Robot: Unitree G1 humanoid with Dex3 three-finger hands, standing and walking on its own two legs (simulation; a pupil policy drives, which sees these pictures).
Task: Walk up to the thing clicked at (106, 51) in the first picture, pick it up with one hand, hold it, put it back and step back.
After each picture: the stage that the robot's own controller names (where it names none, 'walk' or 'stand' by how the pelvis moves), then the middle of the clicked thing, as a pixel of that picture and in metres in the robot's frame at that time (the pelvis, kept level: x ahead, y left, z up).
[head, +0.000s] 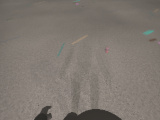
stand; (106, 50) +1.48 -0.34 -0.72
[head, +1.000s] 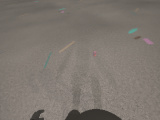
walk; (94, 53) +1.39 +0.03 -0.69
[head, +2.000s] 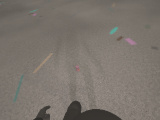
walk; (77, 68) +0.88 +0.30 -0.72
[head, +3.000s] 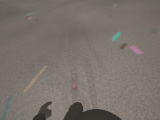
walk; (74, 87) +0.51 +0.28 -0.72
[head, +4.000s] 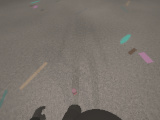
stand; (74, 91) +0.39 +0.22 -0.70
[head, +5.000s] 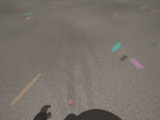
stand; (70, 103) +0.33 +0.22 -0.72
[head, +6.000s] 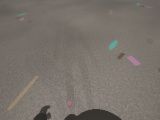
stand; (69, 104) +0.30 +0.24 -0.72
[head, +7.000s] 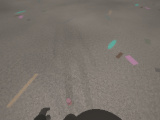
stand; (69, 101) +0.33 +0.24 -0.73
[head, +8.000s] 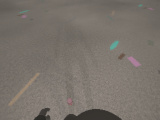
stand; (69, 101) +0.33 +0.23 -0.73
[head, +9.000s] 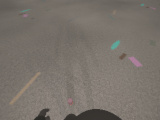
stand; (70, 101) +0.32 +0.22 -0.73
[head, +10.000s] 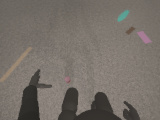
go down; (67, 79) +0.37 +0.22 -0.56
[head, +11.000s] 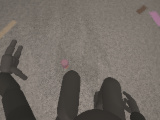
go down; (64, 64) +0.41 +0.25 -0.32
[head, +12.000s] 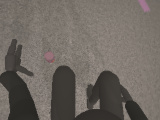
close in; (50, 57) +0.39 +0.28 -0.25
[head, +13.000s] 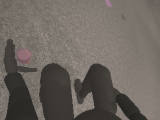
close; (24, 57) +0.39 +0.30 -0.21
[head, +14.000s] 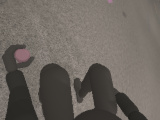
close; (22, 56) +0.37 +0.31 -0.22
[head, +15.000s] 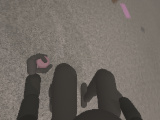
lift; (43, 63) +0.31 +0.28 -0.17
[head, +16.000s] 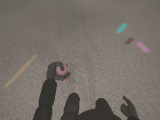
lift; (63, 73) +0.32 +0.19 +0.01
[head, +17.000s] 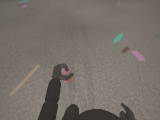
hold; (67, 75) +0.32 +0.17 -0.01
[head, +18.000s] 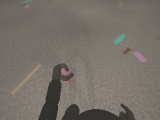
hold; (67, 75) +0.32 +0.17 +0.00
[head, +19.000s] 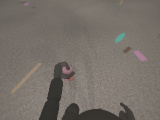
hold; (68, 73) +0.33 +0.17 +0.00
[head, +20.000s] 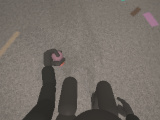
crouch; (58, 59) +0.40 +0.23 -0.09
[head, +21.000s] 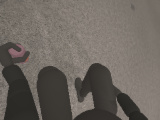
lower; (20, 54) +0.39 +0.31 -0.22
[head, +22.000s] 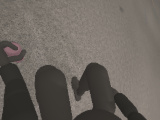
lower; (15, 53) +0.40 +0.32 -0.22
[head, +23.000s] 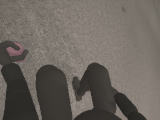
lower; (17, 53) +0.40 +0.32 -0.22
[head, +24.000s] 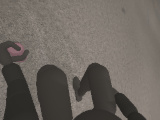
lower; (18, 53) +0.39 +0.32 -0.22
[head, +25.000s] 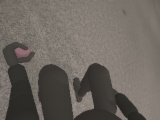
loosen; (23, 54) +0.39 +0.30 -0.22
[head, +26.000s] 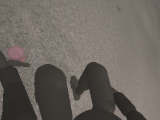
withdraw; (17, 55) +0.38 +0.30 -0.22
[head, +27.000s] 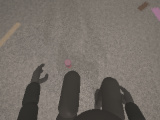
walk; (68, 63) +0.42 +0.23 -0.35
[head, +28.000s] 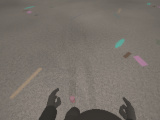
stand; (72, 99) +0.35 +0.18 -0.66
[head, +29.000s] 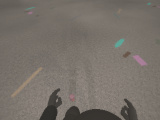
stand; (72, 97) +0.37 +0.20 -0.66
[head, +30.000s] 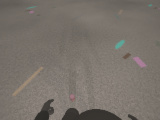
stand; (72, 97) +0.36 +0.20 -0.69
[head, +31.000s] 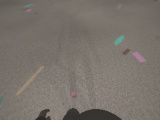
walk; (73, 94) +0.38 +0.20 -0.72
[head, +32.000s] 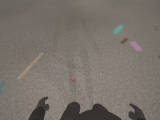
walk; (73, 79) +0.51 +0.22 -0.71
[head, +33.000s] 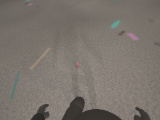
walk; (77, 65) +0.82 +0.28 -0.69
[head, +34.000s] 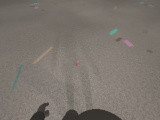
stand; (77, 63) +0.99 +0.22 -0.71
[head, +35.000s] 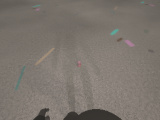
stand; (79, 64) +1.00 +0.21 -0.72
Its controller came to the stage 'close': yes
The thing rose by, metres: 0.71
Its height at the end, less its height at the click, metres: +0.00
